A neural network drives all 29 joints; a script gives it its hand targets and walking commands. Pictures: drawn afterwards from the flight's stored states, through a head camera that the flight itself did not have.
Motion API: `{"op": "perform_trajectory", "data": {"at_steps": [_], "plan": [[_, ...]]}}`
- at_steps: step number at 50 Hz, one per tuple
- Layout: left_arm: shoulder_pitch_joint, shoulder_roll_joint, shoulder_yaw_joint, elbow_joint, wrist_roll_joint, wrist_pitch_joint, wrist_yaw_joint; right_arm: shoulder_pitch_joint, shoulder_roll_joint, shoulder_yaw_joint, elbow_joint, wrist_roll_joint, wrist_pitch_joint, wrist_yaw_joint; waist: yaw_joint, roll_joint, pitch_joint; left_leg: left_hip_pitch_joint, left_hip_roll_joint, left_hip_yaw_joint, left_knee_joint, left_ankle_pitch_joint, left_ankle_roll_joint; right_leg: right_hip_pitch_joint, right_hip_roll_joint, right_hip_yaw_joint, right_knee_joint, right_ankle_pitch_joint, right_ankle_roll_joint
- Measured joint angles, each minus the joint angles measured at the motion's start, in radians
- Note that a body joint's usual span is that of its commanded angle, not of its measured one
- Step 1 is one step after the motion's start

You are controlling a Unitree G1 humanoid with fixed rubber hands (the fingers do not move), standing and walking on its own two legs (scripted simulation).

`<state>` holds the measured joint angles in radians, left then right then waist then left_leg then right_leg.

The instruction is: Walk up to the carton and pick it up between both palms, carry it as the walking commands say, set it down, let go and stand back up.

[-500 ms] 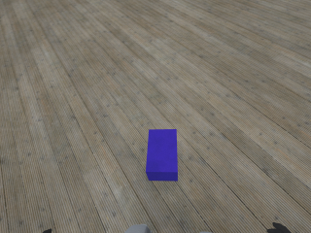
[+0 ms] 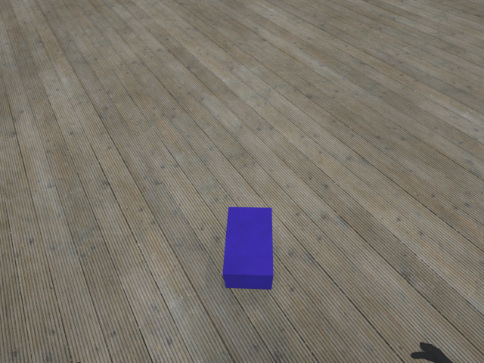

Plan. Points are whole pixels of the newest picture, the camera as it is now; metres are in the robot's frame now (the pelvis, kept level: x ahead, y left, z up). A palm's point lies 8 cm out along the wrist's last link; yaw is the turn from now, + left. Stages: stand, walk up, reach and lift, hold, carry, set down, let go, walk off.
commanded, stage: walk up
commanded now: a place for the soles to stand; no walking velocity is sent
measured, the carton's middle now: (249, 247) +0.62 +0.02 -0.68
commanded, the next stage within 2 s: none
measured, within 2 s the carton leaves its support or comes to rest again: neither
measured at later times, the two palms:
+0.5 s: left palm out of the picture +0.06 +0.31 -0.08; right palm out of the picture +0.07 -0.33 -0.10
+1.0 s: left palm (65, 361) +0.14 +0.33 -0.09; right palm (434, 323) +0.20 -0.31 -0.10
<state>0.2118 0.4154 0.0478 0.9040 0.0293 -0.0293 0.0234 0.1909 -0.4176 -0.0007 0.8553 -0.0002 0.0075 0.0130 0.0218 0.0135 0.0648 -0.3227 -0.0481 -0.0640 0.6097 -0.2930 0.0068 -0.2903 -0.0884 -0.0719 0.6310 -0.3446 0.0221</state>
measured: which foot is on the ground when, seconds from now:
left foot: down 0.00-0.54, up 0.56-0.92, down 0.94-1.00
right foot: down 0.00-0.94, up 0.96-1.00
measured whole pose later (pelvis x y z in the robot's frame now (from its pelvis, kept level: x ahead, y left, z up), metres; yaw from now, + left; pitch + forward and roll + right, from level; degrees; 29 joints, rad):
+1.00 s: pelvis +0.11 +0.00 +0.00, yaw +3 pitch +0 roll +0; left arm 0.28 0.42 0.05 0.92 0.03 -0.07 -0.01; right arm 0.26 -0.42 0.00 0.88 0.00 -0.03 0.04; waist 0.00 0.02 0.03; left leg -0.36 -0.01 0.04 0.51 -0.12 0.03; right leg -0.27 -0.06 -0.06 0.84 -0.48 0.00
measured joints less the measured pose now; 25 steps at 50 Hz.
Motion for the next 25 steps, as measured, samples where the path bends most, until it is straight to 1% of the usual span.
{"op": "perform_trajectory", "data": {"at_steps": [14, 15, 18, 19, 20, 21, 22, 23, 24, 25], "plan": [[0.0, 0.0, 0.0, 0.029, 0.0, 0.0, 0.0, -0.002, 0.0, 0.0, 0.025, 0.0, 0.0, 0.007, 0.0, 0.004, -0.002, 0.0, 0.0, -0.003, -0.03, 0.041, 0.0, -0.001, 0.001, -0.002, -0.026, 0.037, 0.0], [0.0, 0.0, 0.0, 0.033, 0.0, 0.0, -0.005, -0.001, 0.0, 0.0, 0.029, 0.0, 0.0, 0.015, 0.0, 0.004, -0.004, 0.001, 0.0, -0.002, -0.022, 0.013, 0.005, 0.0, 0.001, -0.002, -0.02, 0.011, -0.004], [0.004, 0.0, 0.0, 0.047, 0.0, 0.0, -0.023, 0.021, 0.0, 0.0, 0.033, 0.0, -0.002, 0.041, 0.0, 0.004, -0.038, 0.001, 0.0, -0.005, -0.005, -0.149, 0.03, -0.006, 0.007, -0.003, 0.014, -0.185, -0.029], [0.003, 0.0, 0.0, 0.044, 0.0, 0.0, -0.027, 0.029, 0.0, 0.0, 0.033, 0.0, -0.006, 0.045, -0.002, 0.005, -0.047, 0.001, 0.0, -0.011, -0.017, -0.167, 0.041, -0.019, 0.013, -0.004, 0.042, -0.204, -0.031], [0.003, 0.0, 0.0, 0.037, 0.0, -0.003, -0.028, 0.035, 0.0, 0.0, 0.033, 0.0, -0.01, 0.046, -0.005, 0.006, -0.048, 0.004, 0.001, -0.021, -0.039, -0.16, 0.054, -0.035, 0.021, -0.004, 0.077, -0.206, -0.031], [0.003, 0.0, 0.0, 0.03, 0.0, -0.007, -0.029, 0.042, 0.0, 0.0, 0.033, 0.0, -0.015, 0.046, -0.01, 0.008, -0.048, 0.008, 0.001, -0.034, -0.071, -0.119, 0.066, -0.05, 0.028, -0.004, 0.099, -0.204, -0.031], [0.004, 0.0, 0.0, 0.022, 0.0, -0.013, -0.029, 0.051, -0.003, 0.0, 0.033, 0.0, -0.021, 0.045, -0.014, 0.015, -0.047, 0.013, 0.005, -0.051, -0.105, -0.031, 0.075, -0.059, 0.036, -0.003, 0.102, -0.198, -0.031], [0.004, 0.001, 0.0, 0.016, 0.0, -0.021, -0.03, 0.063, -0.01, 0.0, 0.033, 0.0, -0.026, 0.043, -0.016, 0.026, -0.045, 0.017, 0.012, -0.069, -0.129, 0.084, 0.079, -0.06, 0.045, -0.003, 0.09, -0.189, -0.031], [0.005, 0.001, 0.0, 0.014, 0.0, -0.028, -0.03, 0.071, -0.011, 0.0, 0.036, 0.0, -0.027, 0.04, -0.015, 0.028, -0.042, 0.018, 0.015, -0.078, -0.12, 0.121, 0.062, -0.055, 0.045, -0.001, 0.06, -0.169, -0.031], [0.006, 0.002, 0.0, 0.017, 0.0, -0.032, -0.03, 0.076, -0.011, 0.0, 0.039, 0.0, -0.027, 0.039, -0.015, 0.025, -0.042, 0.018, 0.015, -0.082, -0.096, 0.104, 0.041, -0.042, 0.045, 0.0, 0.003, -0.125, -0.031]]}}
